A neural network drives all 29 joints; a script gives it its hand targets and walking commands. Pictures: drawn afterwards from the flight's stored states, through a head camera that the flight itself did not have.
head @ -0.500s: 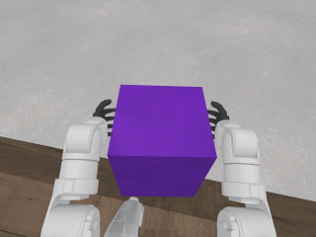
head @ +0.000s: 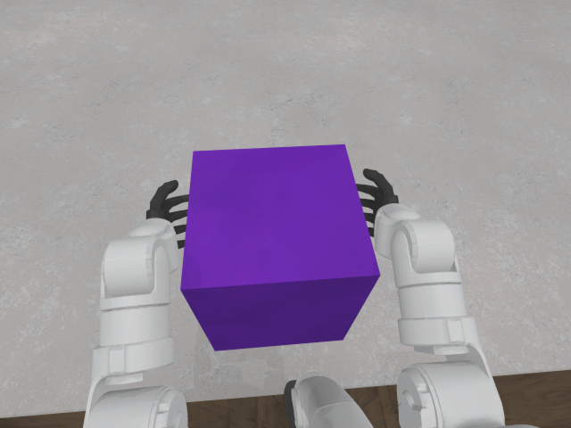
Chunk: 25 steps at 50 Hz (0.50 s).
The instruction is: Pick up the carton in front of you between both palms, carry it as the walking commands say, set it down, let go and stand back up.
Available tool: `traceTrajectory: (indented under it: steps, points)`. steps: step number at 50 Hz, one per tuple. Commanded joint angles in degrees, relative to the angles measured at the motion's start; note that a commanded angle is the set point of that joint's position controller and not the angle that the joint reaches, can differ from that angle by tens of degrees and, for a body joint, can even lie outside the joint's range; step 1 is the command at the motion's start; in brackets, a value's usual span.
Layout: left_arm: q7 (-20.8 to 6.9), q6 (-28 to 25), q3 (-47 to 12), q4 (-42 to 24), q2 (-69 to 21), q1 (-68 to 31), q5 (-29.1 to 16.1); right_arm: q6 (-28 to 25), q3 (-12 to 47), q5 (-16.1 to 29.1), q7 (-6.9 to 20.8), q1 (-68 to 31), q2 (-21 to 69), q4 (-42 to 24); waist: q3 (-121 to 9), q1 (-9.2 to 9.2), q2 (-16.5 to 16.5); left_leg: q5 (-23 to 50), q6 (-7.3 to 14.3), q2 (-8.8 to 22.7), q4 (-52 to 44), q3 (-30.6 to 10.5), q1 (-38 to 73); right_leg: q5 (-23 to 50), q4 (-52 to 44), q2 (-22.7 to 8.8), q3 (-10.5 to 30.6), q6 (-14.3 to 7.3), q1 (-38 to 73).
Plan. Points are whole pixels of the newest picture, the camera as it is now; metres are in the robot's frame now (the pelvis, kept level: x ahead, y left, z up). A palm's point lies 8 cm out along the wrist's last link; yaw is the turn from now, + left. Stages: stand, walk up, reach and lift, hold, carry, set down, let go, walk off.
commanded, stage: carry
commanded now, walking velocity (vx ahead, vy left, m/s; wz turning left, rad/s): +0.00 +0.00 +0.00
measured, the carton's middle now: (275, 254) +0.34 -0.04 +0.01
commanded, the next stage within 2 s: none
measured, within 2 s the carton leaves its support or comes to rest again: neither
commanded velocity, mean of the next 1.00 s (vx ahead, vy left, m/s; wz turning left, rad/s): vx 0.00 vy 0.00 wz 0.00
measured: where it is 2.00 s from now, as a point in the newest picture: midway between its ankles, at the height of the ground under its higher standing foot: (263, 329)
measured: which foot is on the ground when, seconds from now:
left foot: down 0.00-0.08, up 0.10-0.48, down 0.50-1.00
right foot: up 0.00-0.04, down 0.06-0.50, up 0.52-0.80, down 0.82-1.00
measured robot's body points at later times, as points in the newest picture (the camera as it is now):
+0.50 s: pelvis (258, 283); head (258, 59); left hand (161, 126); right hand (294, 118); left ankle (239, 325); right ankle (284, 423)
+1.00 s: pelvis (257, 223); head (252, 8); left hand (182, 98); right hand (295, 88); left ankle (240, 335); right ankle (284, 318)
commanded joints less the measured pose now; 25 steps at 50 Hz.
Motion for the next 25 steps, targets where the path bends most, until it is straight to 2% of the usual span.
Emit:
traceTrajectory:
  steps: [1,2,3,4,5,6,7,8,9,10,11,12,13,14,15,16,17,18,19,20,21,22,23,24,25]
  points:
    - [-9.8,-2.9,-38.6,-6.0,-52.3,-39.3,-18.0,-0.4,38.6,26.0,16.8,-36.0,64.3,-8.8,-25.2,4.26,10.9,40.8,0.6,6.9,3.6,-5.3,3.0,16.9,-3.6,4.9,-7.3,-1.1,25.6]
    - [-9.9,-2.5,-38.4,-5.2,-51.1,-36.9,-18.1,-0.1,38.6,25.2,16.6,-34.5,62.7,-8.1,-27.6,10.72,9.9,50.3,-1.2,8.5,12.2,-3.8,0.0,11.8,-6.1,3.1,-5.8,-2.5,34.2]
    - [-10.1,-2.1,-38.3,-4.5,-49.5,-35.4,-18.0,0.4,38.1,24.2,16.5,-34.1,61.7,-7.1,-28.5,16.12,1.3,50.0,-3.8,7.2,26.2,-1.2,-5.9,5.0,-9.7,2.1,-6.3,-3.4,43.7]
    - [-10.6,-1.4,-38.4,-3.8,-48.8,-35.8,-18.7,0.7,37.0,22.6,16.2,-34.0,60.7,-5.6,-24.3,15.98,-5.4,8.7,-5.4,1.3,41.5,1.6,-18.0,16.3,-6.5,-5.3,2.0,-5.1,48.5]
    - [-11.0,-0.7,-38.0,-1.1,-47.4,-36.3,-19.5,2.0,35.1,21.6,15.6,-33.1,59.3,-3.9,-28.9,10.60,-8.9,2.2,-6.4,1.4,46.2,-4.4,-32.2,30.6,5.1,-16.4,18.3,-11.3,62.8]
    - [-11.4,-0.2,-39.5,0.1,-49.6,-36.4,-22.0,2.8,32.8,18.6,14.9,-30.9,56.5,-3.2,-31.6,12.26,-5.6,6.6,-5.4,4.1,41.9,-6.2,-36.8,12.2,1.8,-19.3,25.0,-15.1,61.9]
    - [-12.0,-0.4,-41.1,-1.0,-52.2,-39.7,-24.5,3.3,31.9,17.3,14.4,-32.7,56.3,-4.9,-30.2,12.86,-4.8,5.5,-4.4,6.3,36.7,-7.5,-38.2,-5.3,-0.7,-18.9,31.1,-18.1,55.9]
    - [-12.7,-0.3,-42.1,-2.5,-54.9,-43.7,-27.0,3.3,31.2,16.4,13.9,-33.6,56.8,-5.2,-27.0,12.44,2.9,12.8,-4.3,7.3,30.7,-8.3,-38.0,-9.4,-2.0,-16.1,29.6,-15.8,50.6]
    - [-13.1,-0.7,-43.6,-3.1,-57.2,-46.8,-28.8,3.2,30.3,15.8,13.7,-34.5,57.2,-6.6,-27.0,12.64,-1.5,13.0,-3.9,8.5,27.4,-8.7,-36.5,-1.4,0.6,-17.2,32.8,-16.7,46.7]
    - [-13.6,-0.9,-44.0,-2.9,-60.0,-48.7,-30.6,2.9,29.9,14.7,13.5,-35.3,57.7,-6.8,-23.6,12.14,2.3,18.0,-4.5,8.8,20.2,-8.0,-34.1,-2.4,-1.2,-16.1,30.0,-15.7,40.0]
    - [-14.0,-1.4,-44.5,-3.7,-61.8,-50.3,-31.9,2.5,29.7,14.1,13.5,-35.0,57.9,-7.0,-22.3,12.05,2.5,16.3,-4.8,8.4,13.1,-7.1,-30.3,-4.6,-3.3,-14.6,29.0,-15.0,35.5]
    - [-14.2,-1.8,-45.1,-4.3,-63.0,-51.5,-32.5,2.0,29.6,13.7,13.4,-35.4,58.6,-7.6,-22.1,12.38,1.4,16.6,-5.3,7.4,8.6,-5.0,-27.5,-2.4,-5.1,-14.1,27.2,-14.5,32.9]
    - [-14.4,-2.1,-45.3,-4.4,-64.3,-51.9,-33.2,1.6,30.1,13.5,13.3,-36.0,59.2,-8.3,-22.6,12.45,-0.6,20.4,-5.2,7.5,3.9,-4.1,-25.1,1.1,-4.4,-13.2,24.2,-13.7,32.1]
    - [-14.6,-2.5,-45.3,-4.4,-65.0,-51.3,-33.7,1.2,30.5,13.4,13.1,-35.5,59.7,-8.8,-25.9,12.96,-2.8,31.1,-4.9,7.8,8.9,-3.1,-24.4,7.0,-0.7,-11.7,20.3,-11.3,34.8]
    - [-14.7,-3.0,-45.1,-4.3,-65.4,-49.9,-33.6,0.9,31.2,13.0,12.9,-35.2,59.8,-9.4,-25.8,14.79,0.0,41.7,-5.1,8.1,1.0,-3.9,-32.8,-0.5,4.4,-6.8,16.7,-9.9,41.5]
    - [-14.8,-3.3,-45.1,-4.3,-65.1,-48.8,-33.6,0.7,31.6,12.8,12.7,-34.8,59.6,-9.7,-26.1,15.82,-0.6,44.7,-4.9,6.9,-2.6,-2.4,-33.5,1.0,6.2,-5.2,15.7,-9.1,43.4]
    - [-14.8,-3.6,-45.3,-4.6,-65.1,-48.1,-33.7,0.5,32.1,12.2,12.5,-34.4,59.2,-10.5,-25.1,16.35,0.9,51.1,-5.2,6.3,-10.6,-1.1,-30.6,-4.5,7.9,-2.8,13.0,-8.9,41.5]
    - [-14.9,-3.9,-45.3,-4.8,-64.6,-47.2,-33.7,0.4,32.2,11.8,12.3,-33.7,58.7,-10.9,-24.4,16.84,1.1,55.3,-4.9,5.2,-16.9,0.2,-24.7,-7.0,8.3,-1.9,11.5,-8.5,38.2]
    - [-14.9,-4.1,-45.3,-5.0,-64.0,-46.3,-33.6,0.3,32.4,11.4,12.1,-33.0,57.9,-11.5,-23.3,16.97,-0.1,58.2,-4.6,4.1,-21.9,2.0,-19.8,-7.3,9.3,-0.7,8.8,-7.8,35.4]
    - [-14.9,-4.2,-45.5,-5.2,-63.3,-45.5,-33.4,0.4,32.9,11.4,11.9,-32.4,56.7,-12.6,-22.1,16.48,-2.8,60.7,-4.2,3.0,-25.9,3.0,-14.0,-5.7,11.5,0.4,6.6,-6.4,32.3]
    - [-14.8,-4.1,-44.9,-5.0,-62.5,-43.8,-33.2,0.6,33.1,11.2,11.8,-32.4,55.7,-13.3,-21.9,15.86,-5.5,66.2,-3.4,2.3,-28.8,4.2,-8.6,-7.2,15.1,1.7,4.4,-5.5,30.1]
    - [-14.8,-3.9,-44.8,-4.2,-61.6,-42.0,-32.8,0.9,33.0,11.1,11.7,-31.7,54.3,-13.5,-21.5,15.02,-6.3,71.2,-2.9,2.9,-32.9,3.5,-5.2,-7.8,18.9,1.9,3.8,-4.3,29.7]
    - [-14.7,-3.7,-44.7,-3.0,-60.6,-40.6,-32.1,1.3,33.1,11.0,11.8,-31.0,53.3,-13.2,-21.6,13.40,-5.8,76.5,-2.5,4.7,-39.1,2.4,-0.7,-7.3,22.9,1.5,2.9,-3.3,29.8]
    - [-14.6,-3.6,-44.5,-1.7,-59.7,-39.9,-31.2,1.8,33.1,11.2,12.1,-30.6,52.1,-13.0,-22.5,10.39,-4.5,78.8,-2.9,6.7,-44.4,1.6,8.4,-6.2,28.8,0.9,1.9,-2.0,28.0]
    - [-14.5,-3.5,-44.2,-1.0,-58.6,-39.8,-30.0,2.3,32.7,11.6,12.6,-30.3,51.0,-12.6,-23.6,6.91,0.5,81.4,-3.8,9.4,-43.2,2.8,18.6,-14.8,39.0,2.1,-0.8,-0.1,23.1]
